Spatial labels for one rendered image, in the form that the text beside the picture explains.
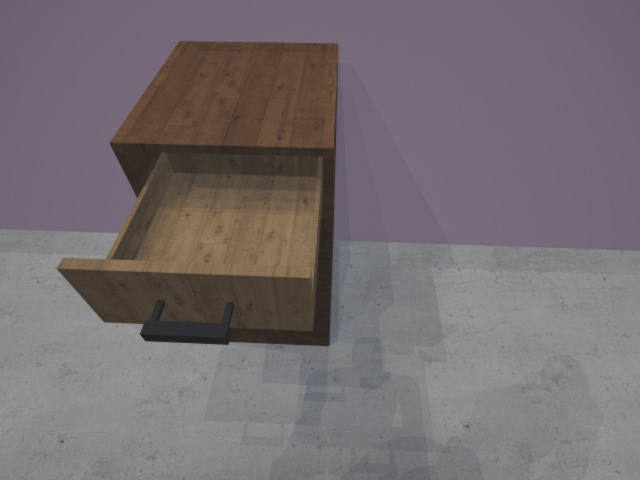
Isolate handle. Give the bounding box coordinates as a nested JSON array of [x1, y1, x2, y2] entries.
[[140, 300, 234, 345]]

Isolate drawer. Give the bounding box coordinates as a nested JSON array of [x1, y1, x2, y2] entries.
[[57, 152, 323, 331]]

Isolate cabinet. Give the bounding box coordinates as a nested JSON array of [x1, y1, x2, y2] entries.
[[110, 41, 339, 346]]

